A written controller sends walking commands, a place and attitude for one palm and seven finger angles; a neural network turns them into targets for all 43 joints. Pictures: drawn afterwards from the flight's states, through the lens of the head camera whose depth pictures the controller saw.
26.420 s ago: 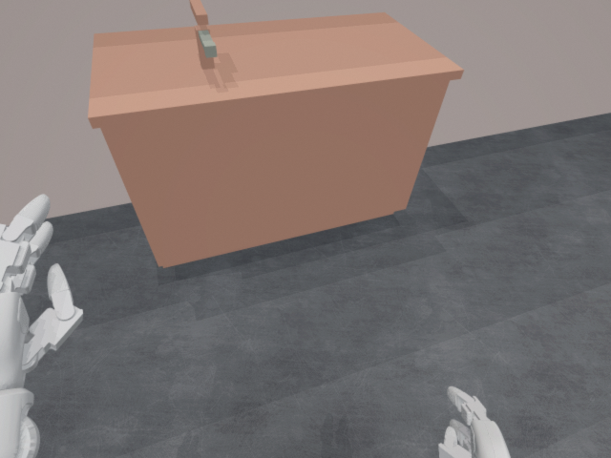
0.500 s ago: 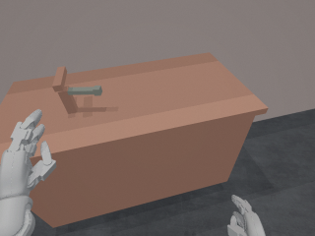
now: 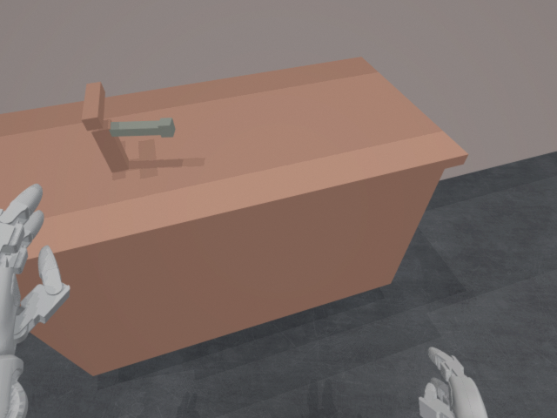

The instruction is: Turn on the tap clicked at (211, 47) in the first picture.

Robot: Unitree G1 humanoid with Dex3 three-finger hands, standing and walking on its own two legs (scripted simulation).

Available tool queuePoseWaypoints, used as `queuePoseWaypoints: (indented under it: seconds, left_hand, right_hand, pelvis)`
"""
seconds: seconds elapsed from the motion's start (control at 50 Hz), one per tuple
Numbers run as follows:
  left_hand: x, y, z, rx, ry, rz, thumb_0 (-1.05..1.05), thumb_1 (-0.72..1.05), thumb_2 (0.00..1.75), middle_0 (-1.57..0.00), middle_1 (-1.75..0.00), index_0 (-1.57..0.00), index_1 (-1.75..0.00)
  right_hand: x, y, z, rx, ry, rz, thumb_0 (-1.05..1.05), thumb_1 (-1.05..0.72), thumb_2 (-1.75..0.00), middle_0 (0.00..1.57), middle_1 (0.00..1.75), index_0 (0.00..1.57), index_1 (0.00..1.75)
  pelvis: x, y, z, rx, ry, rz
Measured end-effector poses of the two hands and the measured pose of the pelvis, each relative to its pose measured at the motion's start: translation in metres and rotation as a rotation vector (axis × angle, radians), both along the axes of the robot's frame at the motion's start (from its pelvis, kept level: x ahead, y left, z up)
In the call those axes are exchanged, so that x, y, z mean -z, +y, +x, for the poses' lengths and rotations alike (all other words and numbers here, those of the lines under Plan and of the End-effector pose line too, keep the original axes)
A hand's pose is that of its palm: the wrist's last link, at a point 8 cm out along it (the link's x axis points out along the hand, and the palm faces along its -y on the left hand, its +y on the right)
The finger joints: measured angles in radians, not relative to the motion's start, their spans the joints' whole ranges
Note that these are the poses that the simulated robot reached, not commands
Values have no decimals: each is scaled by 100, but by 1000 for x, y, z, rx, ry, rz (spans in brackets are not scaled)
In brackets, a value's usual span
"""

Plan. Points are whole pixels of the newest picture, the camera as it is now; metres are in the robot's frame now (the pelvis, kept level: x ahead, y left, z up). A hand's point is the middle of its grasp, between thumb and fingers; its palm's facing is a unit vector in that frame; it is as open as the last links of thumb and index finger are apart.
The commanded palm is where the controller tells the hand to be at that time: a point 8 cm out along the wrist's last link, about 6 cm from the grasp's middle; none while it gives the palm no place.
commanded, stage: step back with the hand held close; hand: left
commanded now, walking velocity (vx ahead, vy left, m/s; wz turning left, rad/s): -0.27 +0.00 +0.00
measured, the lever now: (166, 127) +0.62 +0.27 +0.08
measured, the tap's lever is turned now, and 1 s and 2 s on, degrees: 75 75 75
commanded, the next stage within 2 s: stop stepping back and stand still in 0.72 s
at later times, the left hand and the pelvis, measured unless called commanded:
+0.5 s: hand out of the picture +0.12 +0.27 +0.16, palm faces +0.45 -0.81 -0.37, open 7.4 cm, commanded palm +0.06 +0.31 +0.18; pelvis -0.08 +0.01 -0.02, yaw +5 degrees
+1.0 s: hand out of the picture +0.04 +0.23 +0.18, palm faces +0.34 -0.87 -0.36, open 7.4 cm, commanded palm -0.02 +0.27 +0.18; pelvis -0.19 +0.00 -0.01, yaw -2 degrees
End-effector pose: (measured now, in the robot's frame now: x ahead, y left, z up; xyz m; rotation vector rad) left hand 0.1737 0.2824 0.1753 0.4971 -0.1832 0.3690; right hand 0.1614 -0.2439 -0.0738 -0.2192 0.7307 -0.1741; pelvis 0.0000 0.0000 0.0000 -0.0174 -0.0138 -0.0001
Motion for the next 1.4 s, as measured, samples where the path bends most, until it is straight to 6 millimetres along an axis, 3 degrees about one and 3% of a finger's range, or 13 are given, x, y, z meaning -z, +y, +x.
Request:
queuePoseWaypoints:
  seconds: [0.18,0.44,0.52,0.62,0.76,0.8,0.86,0.94,1.06,1.16,1.28,1.34,1.4]
  left_hand:
    - [5,10,-30,-20,-51,21,1,89,90,-21,-30,-21,-30]
    - [6,13,-81,-9,-149,-32,1,89,90,-21,-30,-21,-30]
    - [4,25,-98,-6,-155,26,1,89,90,-22,-30,-22,-30]
    - [-8,38,-127,-80,-169,17,1,89,90,-22,-30,-22,-30]
    - [1,7,-156,-53,-177,-89,1,90,90,-21,-30,-21,-30]
    - [4,-6,-160,-4,-165,-91,1,90,90,-21,-30,-21,-30]
    - [-7,-17,-165,70,-153,-67,1,89,90,-21,-30,-21,-30]
    - [-19,-15,-171,121,-160,-22,1,89,90,-22,-30,-21,-30]
    - [4,-5,-179,102,-68,-53,1,89,90,-21,-30,-21,-30]
    - [15,-20,-213,89,16,-64,1,89,90,-21,-30,-21,-30]
    - [-14,-31,-265,74,-71,9,1,89,90,-22,-30,-22,-30]
    - [-23,-23,-275,31,-123,26,1,89,90,-22,-30,-22,-30]
    - [-16,-12,-276,-17,-124,-12,1,89,90,-22,-30,-22,-30]
  right_hand:
    - [2,18,-24,-46,-6,-13,1,-90,-90,20,30,20,30]
    - [5,26,-45,-99,-7,-44,1,-90,-90,20,30,20,30]
    - [3,34,-57,-93,-38,-52,1,-90,-90,20,30,20,30]
    - [1,49,-79,-126,-25,-10,1,-90,-90,20,30,20,30]
    - [6,56,-105,-182,-50,56,1,-90,-90,20,30,20,30]
    - [12,51,-118,-169,-39,62,1,-90,-90,20,30,21,30]
    - [7,41,-147,-118,15,55,1,-90,-90,20,30,21,30]
    - [-6,21,-180,-32,7,21,1,-90,-90,20,30,21,30]
    - [-9,-9,-227,75,-47,-18,1,-90,-90,20,30,20,30]
    - [-4,-18,-272,87,-27,-21,1,-90,-90,20,30,20,30]
    - [11,-22,-308,51,86,-4,1,-90,-90,20,30,20,30]
    - [14,-22,-319,46,97,4,1,-90,-90,20,30,20,30]
    - [17,-20,-322,51,81,9,1,-90,-90,20,30,20,30]
  pelvis:
    - [7,7,-26,-42,-9,0]
    - [18,10,-67,-87,-15,-22]
    - [22,15,-85,-82,-26,-37]
    - [12,11,-104,-82,6,-53]
    - [16,-4,-148,-24,71,-6]
    - [17,-6,-165,3,62,-8]
    - [7,-8,-173,15,48,13]
    - [2,-5,-180,32,37,21]
    - [8,2,-210,57,4,34]
    - [5,-6,-235,41,-21,34]
    - [0,-16,-258,33,-19,50]
    - [-3,-16,-264,18,-10,55]
    - [-2,-13,-270,-2,-4,59]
